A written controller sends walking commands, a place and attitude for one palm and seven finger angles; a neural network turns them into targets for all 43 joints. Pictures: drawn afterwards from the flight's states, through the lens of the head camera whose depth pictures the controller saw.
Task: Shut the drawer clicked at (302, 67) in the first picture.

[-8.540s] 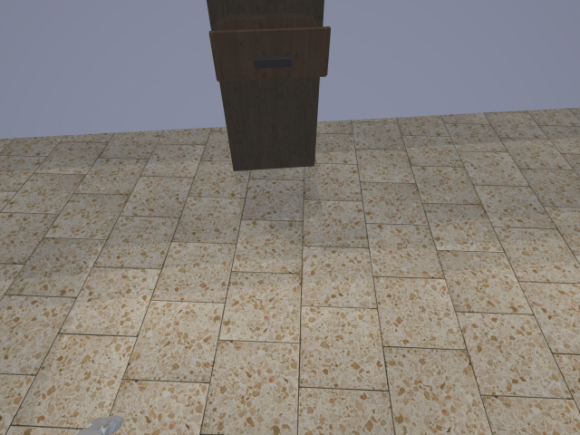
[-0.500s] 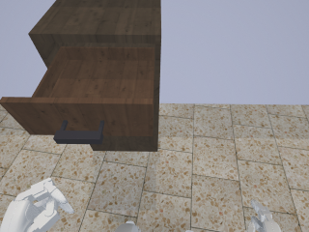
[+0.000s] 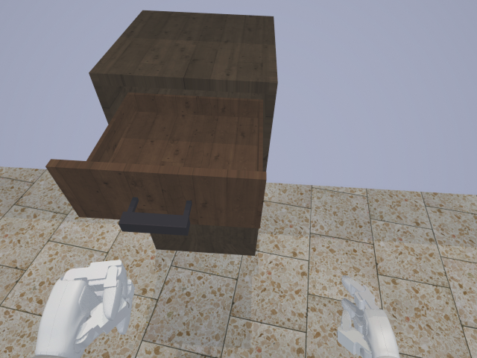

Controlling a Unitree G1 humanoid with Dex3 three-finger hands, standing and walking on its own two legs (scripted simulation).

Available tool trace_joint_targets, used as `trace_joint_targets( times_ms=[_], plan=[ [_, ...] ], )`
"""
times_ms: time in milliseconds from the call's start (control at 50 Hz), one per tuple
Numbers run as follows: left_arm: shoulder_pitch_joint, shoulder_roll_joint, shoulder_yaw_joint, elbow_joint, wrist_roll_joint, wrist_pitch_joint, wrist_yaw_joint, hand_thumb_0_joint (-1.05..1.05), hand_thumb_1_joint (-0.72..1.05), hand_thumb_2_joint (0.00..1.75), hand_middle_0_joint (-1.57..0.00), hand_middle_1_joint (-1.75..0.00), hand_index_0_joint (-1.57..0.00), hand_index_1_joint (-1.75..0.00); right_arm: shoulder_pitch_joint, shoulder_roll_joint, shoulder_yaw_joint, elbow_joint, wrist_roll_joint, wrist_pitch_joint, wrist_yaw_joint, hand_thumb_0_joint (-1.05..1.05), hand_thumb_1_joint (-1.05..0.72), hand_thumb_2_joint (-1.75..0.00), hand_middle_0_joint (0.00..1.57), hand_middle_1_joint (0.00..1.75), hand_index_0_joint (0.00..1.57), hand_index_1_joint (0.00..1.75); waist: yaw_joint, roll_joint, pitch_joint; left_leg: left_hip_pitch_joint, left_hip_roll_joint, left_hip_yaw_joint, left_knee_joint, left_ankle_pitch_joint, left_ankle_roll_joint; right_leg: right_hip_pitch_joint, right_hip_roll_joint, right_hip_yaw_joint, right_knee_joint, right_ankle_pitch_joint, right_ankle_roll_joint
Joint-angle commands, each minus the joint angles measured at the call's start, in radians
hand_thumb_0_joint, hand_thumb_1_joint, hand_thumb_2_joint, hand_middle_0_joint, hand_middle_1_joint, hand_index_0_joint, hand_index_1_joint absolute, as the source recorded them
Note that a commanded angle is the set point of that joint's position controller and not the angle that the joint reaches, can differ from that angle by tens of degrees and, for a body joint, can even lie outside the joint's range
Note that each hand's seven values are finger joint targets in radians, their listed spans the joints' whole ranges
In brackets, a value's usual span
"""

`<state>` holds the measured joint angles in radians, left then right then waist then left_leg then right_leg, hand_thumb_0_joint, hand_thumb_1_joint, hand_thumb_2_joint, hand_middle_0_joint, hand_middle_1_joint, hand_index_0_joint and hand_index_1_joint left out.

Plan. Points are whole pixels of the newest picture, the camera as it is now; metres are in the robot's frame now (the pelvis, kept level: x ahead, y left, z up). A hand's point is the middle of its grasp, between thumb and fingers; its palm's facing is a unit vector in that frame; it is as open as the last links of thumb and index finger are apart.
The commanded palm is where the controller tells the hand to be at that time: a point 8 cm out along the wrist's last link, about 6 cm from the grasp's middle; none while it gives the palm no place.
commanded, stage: raise the hand and make a fist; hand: left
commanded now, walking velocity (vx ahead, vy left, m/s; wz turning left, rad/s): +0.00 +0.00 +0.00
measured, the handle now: (158, 213) +0.37 +0.20 +0.02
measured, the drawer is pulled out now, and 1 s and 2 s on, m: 0.28 0.28 0.28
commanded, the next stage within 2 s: bring the fist close to the handle in 0.40 s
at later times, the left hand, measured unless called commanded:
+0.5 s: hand (139, 300) +0.17 +0.15 +0.10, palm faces +0.08 -0.99 -0.09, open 3.3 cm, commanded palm +0.13 +0.21 +0.11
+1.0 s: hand (143, 289) +0.20 +0.17 +0.06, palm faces +0.05 -1.00 -0.05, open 3.3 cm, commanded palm +0.18 +0.22 +0.06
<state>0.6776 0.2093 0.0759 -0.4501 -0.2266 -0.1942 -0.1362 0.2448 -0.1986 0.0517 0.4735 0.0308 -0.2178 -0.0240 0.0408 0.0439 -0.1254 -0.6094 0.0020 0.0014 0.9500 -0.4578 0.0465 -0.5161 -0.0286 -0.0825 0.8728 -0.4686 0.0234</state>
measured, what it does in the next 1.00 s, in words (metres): stands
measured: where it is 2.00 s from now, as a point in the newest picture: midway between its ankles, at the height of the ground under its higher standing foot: outside the picture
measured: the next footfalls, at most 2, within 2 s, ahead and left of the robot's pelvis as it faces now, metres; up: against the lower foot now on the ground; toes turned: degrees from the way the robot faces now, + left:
none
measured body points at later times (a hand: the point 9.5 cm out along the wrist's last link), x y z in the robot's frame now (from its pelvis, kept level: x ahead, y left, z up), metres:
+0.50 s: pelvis +0.01 -0.03 +0.01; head +0.01 -0.05 +0.46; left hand +0.16 +0.21 +0.11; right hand +0.18 -0.27 -0.06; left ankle +0.01 +0.08 -0.69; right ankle -0.02 -0.14 -0.69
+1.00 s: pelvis +0.00 -0.04 +0.00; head +0.04 -0.05 +0.45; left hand +0.20 +0.22 +0.06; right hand +0.17 -0.29 -0.08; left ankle +0.01 +0.08 -0.69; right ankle -0.02 -0.14 -0.69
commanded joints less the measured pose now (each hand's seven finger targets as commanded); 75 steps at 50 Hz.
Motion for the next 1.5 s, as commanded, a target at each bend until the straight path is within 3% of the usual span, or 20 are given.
trace_joint_targets(
  times_ms=[0,60,100,200,260,360,420,540,680,820,840,920,1020,1040,1120,1240,1300,1340,1400,1480],
  plan=[
    [0.0,0.043,0.03,-0.217,-0.005,-0.058,-0.007,0.0,0.9,0.9,-1.4,-1.6,-1.4,-1.6,-0.071,-0.133,-0.067,-0.158,0.014,-0.061,-0.007,0.0,-0.9,-0.9,0.2,0.3,0.2,0.3,-0.024,0.03,-0.076,0.16,0.03,-0.093,-0.226,0.232,-0.045,-0.041,0.053,-0.04,-0.099,0.157,-0.043],
    [0.0,0.055,0.046,-0.155,-0.003,-0.017,-0.013,0.0,0.9,0.9,-1.4,-1.6,-1.4,-1.6,-0.08,-0.137,-0.07,-0.152,0.02,-0.051,-0.015,0.0,-0.9,-0.9,0.2,0.3,0.2,0.3,-0.027,-0.022,-0.036,0.123,0.023,-0.086,-0.236,0.185,-0.039,-0.029,0.053,-0.038,-0.119,0.146,-0.042],
    [0.001,0.053,0.042,-0.177,-0.003,-0.011,-0.013,0.0,0.9,0.9,-1.4,-1.6,-1.4,-1.6,-0.084,-0.137,-0.069,-0.162,0.021,-0.05,-0.019,0.0,-0.9,-0.9,0.2,0.3,0.2,0.3,-0.019,-0.005,-0.039,0.123,0.02,-0.08,-0.241,0.179,-0.038,-0.02,0.051,-0.036,-0.121,0.138,-0.042],
    [-0.015,0.077,0.074,-0.255,-0.007,-0.055,0.025,0.0,0.9,0.9,-1.4,-1.6,-1.4,-1.6,-0.072,-0.125,-0.07,-0.159,0.016,-0.065,-0.02,0.0,-0.9,-0.9,0.2,0.3,0.2,0.3,-0.009,0.033,-0.082,0.153,0.018,-0.065,-0.23,0.221,-0.036,-0.008,0.051,-0.031,-0.118,0.155,-0.045],
    [-0.008,0.09,0.107,-0.203,-0.017,-0.077,0.036,0.0,0.9,0.9,-1.4,-1.6,-1.4,-1.6,-0.071,-0.127,-0.073,-0.138,0.014,-0.067,-0.021,0.0,-0.9,-0.9,0.2,0.3,0.2,0.3,-0.015,-0.006,-0.047,0.126,0.015,-0.057,-0.22,0.209,-0.034,-0.012,0.055,-0.028,-0.128,0.156,-0.044],
    [0.016,0.09,0.127,-0.114,-0.039,-0.075,-0.006,0.0,0.9,0.9,-1.4,-1.6,-1.4,-1.6,-0.08,-0.134,-0.079,-0.125,0.02,-0.068,-0.026,0.0,-0.9,-0.9,0.2,0.3,0.2,0.3,-0.018,-0.024,-0.04,0.104,0.002,-0.03,-0.204,0.211,-0.026,0.018,0.046,-0.002,-0.158,0.194,-0.039],
    [0.003,0.133,0.18,-0.087,-0.062,-0.068,-0.041,0.0,0.9,0.9,-1.4,-1.6,-1.4,-1.6,-0.082,-0.132,-0.084,-0.115,0.027,-0.072,-0.038,0.0,-0.9,-0.9,0.2,0.3,0.2,0.3,-0.014,-0.053,-0.057,0.097,-0.004,-0.02,-0.191,0.233,-0.022,0.048,0.039,0.028,-0.183,0.238,-0.032],
    [-0.043,0.169,0.258,-0.01,-0.102,-0.126,-0.092,0.0,0.9,0.9,-1.4,-1.6,-1.4,-1.6,-0.089,-0.127,-0.086,-0.067,0.026,-0.088,-0.053,0.0,-0.9,-0.9,0.2,0.3,0.2,0.3,-0.024,-0.067,-0.036,0.086,-0.009,-0.023,-0.158,0.271,-0.023,0.063,0.024,0.075,-0.203,0.353,-0.015],
    [-0.161,0.149,0.235,0.11,-0.128,-0.186,-0.183,0.0,0.9,0.9,-1.4,-1.6,-1.4,-1.6,-0.08,-0.145,-0.085,-0.044,0.024,-0.103,-0.059,0.0,-0.9,-0.9,0.2,0.3,0.2,0.3,-0.049,-0.034,-0.048,0.069,-0.016,-0.019,-0.125,0.247,-0.024,0.033,0.006,0.113,-0.206,0.326,-0.005],
    [-0.224,0.166,0.253,0.159,-0.121,-0.206,-0.181,0.0,0.9,0.9,-1.4,-1.6,-1.4,-1.6,-0.086,-0.152,-0.095,-0.03,0.013,-0.105,-0.055,0.0,-0.9,-0.9,0.2,0.3,0.2,0.3,-0.042,-0.032,-0.114,0.067,-0.015,-0.022,-0.115,0.273,-0.019,0.025,0.01,0.089,-0.162,0.328,-0.011],
    [-0.218,0.185,0.278,0.196,-0.115,-0.203,-0.168,0.0,0.9,0.9,-1.4,-1.6,-1.4,-1.6,-0.094,-0.151,-0.098,-0.023,0.011,-0.096,-0.055,0.0,-0.9,-0.9,0.2,0.3,0.2,0.3,-0.039,-0.068,-0.095,0.045,-0.013,-0.023,-0.109,0.263,-0.019,0.02,0.011,0.093,-0.167,0.308,-0.01],
    [-0.269,0.163,0.262,0.249,-0.109,-0.201,-0.154,0.0,0.9,0.9,-1.4,-1.6,-1.4,-1.6,-0.098,-0.155,-0.097,-0.034,0.009,-0.076,-0.053,0.0,-0.9,-0.9,0.2,0.3,0.2,0.3,-0.035,-0.028,-0.073,0.011,-0.015,-0.016,-0.112,0.222,-0.022,-0.026,0.015,0.081,-0.149,0.207,-0.021],
    [-0.312,0.134,0.204,0.221,-0.093,-0.226,-0.137,0.0,0.9,0.9,-1.4,-1.6,-1.4,-1.6,-0.081,-0.161,-0.098,-0.048,0.002,-0.072,-0.047,0.0,-0.9,-0.9,0.2,0.3,0.2,0.3,-0.045,-0.002,-0.15,0.038,-0.011,-0.022,-0.099,0.245,-0.019,-0.06,0.028,0.045,-0.089,0.231,-0.03],
    [-0.313,0.144,0.215,0.244,-0.087,-0.229,-0.129,0.0,0.9,0.9,-1.4,-1.6,-1.4,-1.6,-0.081,-0.162,-0.099,-0.042,-0.001,-0.067,-0.046,0.0,-0.9,-0.9,0.2,0.3,0.2,0.3,-0.047,-0.039,-0.141,0.017,-0.006,-0.029,-0.095,0.24,-0.018,-0.069,0.034,0.039,-0.081,0.222,-0.03],
    [-0.338,0.114,0.166,0.227,-0.073,-0.259,-0.113,0.0,0.9,0.9,-1.4,-1.6,-1.4,-1.6,-0.071,-0.167,-0.099,-0.051,-0.005,-0.066,-0.04,0.0,-0.9,-0.9,0.2,0.3,0.2,0.3,-0.051,0.015,-0.166,0.014,-0.003,-0.036,-0.076,0.235,-0.024,-0.126,0.038,0.02,-0.029,0.206,-0.038],
    [-0.347,0.115,0.158,0.269,-0.038,-0.251,-0.056,0.0,0.9,0.9,-1.4,-1.6,-1.4,-1.6,-0.063,-0.174,-0.102,-0.061,-0.014,-0.031,-0.029,0.0,-0.9,-0.9,0.2,0.3,0.2,0.3,-0.051,-0.037,-0.171,-0.05,0.008,-0.052,-0.049,0.218,-0.028,-0.186,0.046,0.003,0.029,0.173,-0.04],
    [-0.415,0.083,0.109,0.233,-0.017,-0.262,-0.036,0.0,0.9,0.9,-1.4,-1.6,-1.4,-1.6,-0.062,-0.173,-0.099,-0.08,-0.017,-0.02,-0.022,0.0,-0.9,-0.9,0.2,0.3,0.2,0.3,-0.057,0.019,-0.196,-0.041,0.011,-0.058,-0.034,0.216,-0.035,-0.234,0.042,0.0,0.064,0.157,-0.045],
    [-0.4,0.104,0.126,0.223,-0.01,-0.266,-0.019,0.0,0.9,0.9,-1.4,-1.6,-1.4,-1.6,-0.057,-0.173,-0.101,-0.083,-0.02,-0.012,-0.02,0.0,-0.9,-0.9,0.2,0.3,0.2,0.3,-0.046,0.025,-0.235,-0.035,0.015,-0.06,-0.024,0.247,-0.037,-0.229,0.044,0.0,0.081,0.17,-0.048],
    [-0.428,0.066,0.076,0.215,0.004,-0.274,-0.005,0.0,0.9,0.9,-1.4,-1.6,-1.4,-1.6,-0.05,-0.17,-0.098,-0.093,-0.022,0.002,-0.014,0.0,-0.9,-0.9,0.2,0.3,0.2,0.3,-0.056,0.039,-0.258,-0.03,0.019,-0.068,-0.005,0.262,-0.043,-0.264,0.043,-0.003,0.104,0.17,-0.048],
    [-0.505,0.073,0.076,0.293,0.02,-0.268,0.011,0.0,0.9,0.9,-1.4,-1.6,-1.4,-1.6,-0.051,-0.177,-0.098,-0.086,-0.026,0.022,-0.014,0.0,-0.9,-0.9,0.2,0.3,0.2,0.3,-0.073,-0.015,-0.231,-0.102,0.018,-0.073,0.021,0.181,-0.038,-0.311,0.046,-0.003,0.12,0.122,-0.046]
  ],
)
